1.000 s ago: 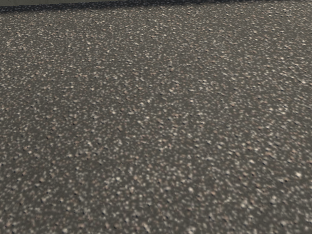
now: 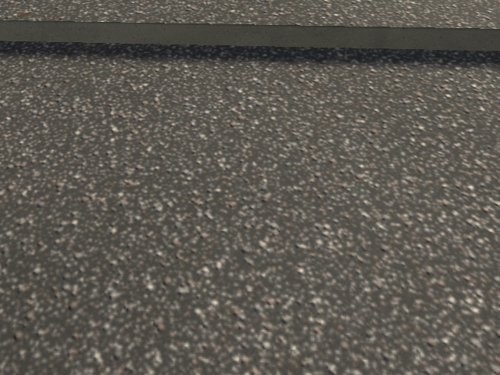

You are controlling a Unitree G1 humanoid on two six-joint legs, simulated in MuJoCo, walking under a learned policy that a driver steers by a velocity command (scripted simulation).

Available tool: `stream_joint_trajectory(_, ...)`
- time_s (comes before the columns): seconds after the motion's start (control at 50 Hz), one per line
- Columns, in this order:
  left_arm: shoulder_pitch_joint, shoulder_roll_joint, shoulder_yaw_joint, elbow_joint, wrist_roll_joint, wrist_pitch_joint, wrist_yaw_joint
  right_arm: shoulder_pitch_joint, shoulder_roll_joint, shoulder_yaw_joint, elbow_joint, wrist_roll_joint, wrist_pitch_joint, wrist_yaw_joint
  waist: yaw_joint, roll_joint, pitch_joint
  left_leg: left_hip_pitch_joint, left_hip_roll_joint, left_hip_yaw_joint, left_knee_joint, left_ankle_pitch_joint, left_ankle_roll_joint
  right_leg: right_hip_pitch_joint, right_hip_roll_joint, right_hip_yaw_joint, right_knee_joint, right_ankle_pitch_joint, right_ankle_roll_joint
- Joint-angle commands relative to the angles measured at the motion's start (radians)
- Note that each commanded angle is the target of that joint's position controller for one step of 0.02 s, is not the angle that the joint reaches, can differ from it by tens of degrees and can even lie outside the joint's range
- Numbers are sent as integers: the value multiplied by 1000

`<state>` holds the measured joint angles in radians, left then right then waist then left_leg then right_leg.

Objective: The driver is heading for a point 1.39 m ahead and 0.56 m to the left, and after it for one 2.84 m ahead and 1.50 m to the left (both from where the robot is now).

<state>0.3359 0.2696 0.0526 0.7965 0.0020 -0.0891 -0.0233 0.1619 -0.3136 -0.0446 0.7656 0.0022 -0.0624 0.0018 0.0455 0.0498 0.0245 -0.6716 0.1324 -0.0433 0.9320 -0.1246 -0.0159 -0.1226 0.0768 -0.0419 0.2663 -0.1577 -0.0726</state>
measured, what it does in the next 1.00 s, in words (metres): walks ahead, turning left: left foot, then right foot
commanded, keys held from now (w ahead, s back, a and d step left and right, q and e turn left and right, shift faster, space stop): q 0.82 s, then w+q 0.18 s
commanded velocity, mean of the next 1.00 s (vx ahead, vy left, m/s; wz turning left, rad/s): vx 0.13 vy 0.00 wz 0.46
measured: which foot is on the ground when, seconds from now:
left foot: up 0.00-0.18, down 0.20-0.66, up 0.68-1.00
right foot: down 0.00-0.22, up 0.24-0.64, down 0.66-1.00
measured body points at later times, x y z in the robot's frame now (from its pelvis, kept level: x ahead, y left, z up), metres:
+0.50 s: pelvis +0.18 +0.04 -0.01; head +0.22 +0.06 +0.43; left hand +0.28 +0.34 -0.13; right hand +0.37 -0.21 -0.11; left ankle +0.25 +0.13 -0.75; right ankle +0.25 -0.12 -0.70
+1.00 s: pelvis +0.23 +0.01 +0.00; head +0.25 +0.02 +0.45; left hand +0.18 +0.32 -0.10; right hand +0.50 -0.14 -0.10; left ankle +0.16 +0.14 -0.71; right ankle +0.28 -0.11 -0.75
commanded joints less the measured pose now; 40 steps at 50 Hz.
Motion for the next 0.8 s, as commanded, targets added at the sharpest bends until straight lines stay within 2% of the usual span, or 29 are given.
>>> stream_joint_trajectory(0.02, -89, 150, 31, -63, 1, -14, 16, -17, -21, 1, -51, -8, -16, 8, -36, -92, 31, 96, -19, 26, -216, 191, -10, -104, -218, 72, -123, 381, -139)
stream_joint_trajectory(0.06, -42, 168, 33, -36, 4, -8, 21, -69, -11, 5, -63, -2, -24, 22, -2, -90, 5, 162, -55, 49, -298, 299, -4, -69, -228, 38, -104, 424, -122)
stream_joint_trajectory(0.12, -42, 175, 36, -9, 2, 8, 29, -90, -40, -5, -84, 6, -20, 39, -4, -107, -14, 164, -76, 16, -363, 257, 30, 42, -272, 22, -30, 449, -96)
stream_joint_trajectory(0.16, -66, 192, 44, -4, -8, 27, 41, -75, -79, -21, -100, -3, -17, 49, -28, -124, -28, 166, -97, 25, -384, 141, 58, 110, -293, 24, 69, 515, -71)
stream_joint_trajectory(0.18, -84, 195, 47, -7, -14, 38, 49, -22, -100, -33, -94, -9, -16, 52, -60, -125, -55, 225, -120, 47, -413, 112, 73, 122, -284, 15, 163, 584, -52)
stream_joint_trajectory(0.2, -84, 181, 43, -12, -13, 49, 57, 74, -134, -53, -71, -12, -18, 49, -101, -95, -106, 348, -151, 62, -465, 171, 95, 105, -237, -16, 329, 599, -19)
stream_joint_trajectory(0.22, -41, 157, 32, -37, 13, 52, 65, 155, -215, -75, -72, -16, -15, 38, -113, 42, -213, 566, -19, -114, -449, 576, 153, -36, -160, -60, 605, 348, 42)
stream_joint_trajectory(0.24, 108, 56, -1, -48, 42, 46, 52, 125, -268, -76, -100, -20, -5, 30, -11, 251, -328, 893, 219, -480, -406, 849, 361, -405, 15, -18, 965, -503, 116)
stream_joint_trajectory(0.26, 93, 125, 4, -30, 21, 41, 38, 144, -191, -62, -122, -9, 5, 29, -74, 147, -454, 914, 232, -591, -489, 603, 404, -465, -1, 145, 1081, -529, 115)
stream_joint_trajectory(0.28, -12, 165, 17, -54, -12, 46, 35, 91, -153, -54, -141, -5, 13, 27, -91, 71, -344, 819, 177, -493, -525, 434, 363, -526, -38, 151, 1098, -450, 106)
stream_joint_trajectory(0.3, -68, 159, 17, -66, -12, 55, 44, 48, -129, -49, -143, 4, 23, 20, -78, -11, -249, 702, 136, -426, -558, 285, 315, -547, -72, 138, 1051, -376, 107)
stream_joint_trajectory(0.32, -102, 162, 21, -74, -3, 68, 54, 21, -119, -44, -151, 5, 32, 12, -66, -24, -184, 578, 117, -397, -591, 204, 295, -527, -97, 140, 991, -326, 111)
stream_joint_trajectory(0.34, -108, 163, 24, -84, 2, 80, 60, 3, -119, -45, -157, -4, 38, 7, -41, 4, -151, 478, 83, -374, -620, 145, 281, -468, -109, 145, 921, -295, 112)
stream_joint_trajectory(0.38, -84, 131, 19, -79, 6, 86, 66, -18, -128, -53, -170, -17, 47, 1, -18, 52, -138, 389, 34, -325, -637, 149, 265, -391, -87, 122, 788, -273, 121)
stream_joint_trajectory(0.4, -83, 121, 17, -78, 7, 86, 69, -13, -137, -58, -174, -16, 49, -4, -20, 60, -149, 382, 27, -316, -633, 179, 269, -375, -78, 118, 737, -268, 130)
stream_joint_trajectory(0.46, -111, 113, 15, -81, 8, 88, 71, -9, -160, -71, -184, -2, 62, -23, -33, 57, -183, 371, 12, -326, -625, 87, 257, -337, -69, 133, 629, -192, 150)
stream_joint_trajectory(0.52, -152, 112, 16, -93, 2, 86, 65, -15, -158, -74, -194, 1, 79, -31, -48, 80, -158, 340, -11, -363, -636, -90, 232, -308, -56, 140, 540, -151, 153)
stream_joint_trajectory(0.58, -170, 117, 20, -103, -4, 69, 56, 0, -153, -76, -197, 2, 93, -33, -60, 107, -144, 373, -13, -422, -618, -118, 218, -278, -44, 145, 430, -162, 139)
stream_joint_trajectory(0.6, -163, 120, 23, -103, -7, 63, 51, 1, -150, -76, -199, 4, 98, -33, -56, 112, -141, 386, -16, -440, -604, -102, 211, -255, -40, 141, 371, -156, 129)
stream_joint_trajectory(0.64, -110, 128, 33, -86, -9, 52, 44, -8, -138, -73, -203, 17, 108, -36, -19, 106, -134, 359, -57, -436, -550, -96, 168, -126, -52, 122, 158, -44, 97)
stream_joint_trajectory(0.66, -83, 185, 49, -86, 4, 52, 47, 23, -104, -63, -203, 18, 109, -36, -25, 26, -146, 277, -112, -378, -451, -216, 117, -20, -188, 220, 84, -28, 48)
stream_joint_trajectory(0.68, -118, 280, 70, -94, 32, 65, 53, 44, -62, -55, -229, 18, 103, -33, -76, -261, -101, 80, -274, -160, -234, -410, 53, 20, -397, 461, 30, 73, -85)
stream_joint_trajectory(0.7, -138, 241, 65, -110, 57, 66, 51, 35, -139, -77, -232, 2, 88, -29, -52, -322, -96, 43, -253, -105, 15, -487, 5, -53, -495, 572, 7, 165, -191)
stream_joint_trajectory(0.72, -194, 185, 48, -136, 48, 64, 57, 59, -183, -95, -208, 6, 88, -25, -70, -236, -90, 55, -221, -121, 139, -425, -13, -66, -457, 487, 29, 193, -179)
stream_joint_trajectory(0.74, -238, 151, 40, -145, 30, 65, 60, 87, -175, -99, -178, 12, 98, -27, -86, -185, -75, 56, -214, -104, 193, -368, -30, -67, -386, 377, 52, 197, -129)
stream_joint_trajectory(0.76, -252, 134, 35, -150, 13, 66, 64, 103, -150, -95, -163, 8, 110, -32, -82, -174, -69, 36, -209, -92, 252, -319, -48, -42, -346, 313, 67, 199, -102)
stream_joint_trajectory(0.78, -248, 127, 30, -149, 6, 70, 66, 104, -123, -88, -163, 10, 119, -31, -74, -175, -57, 23, -202, -81, 293, -297, -63, -38, -334, 267, 72, 250, -104)
stream_joint_trajectory(0.8, -237, 129, 30, -147, 8, 75, 68, 86, -105, -81, -174, 15, 123, -28, -65, -178, -47, 26, -195, -50, 281, -274, -73, -39, -314, 219, 66, 270, -108)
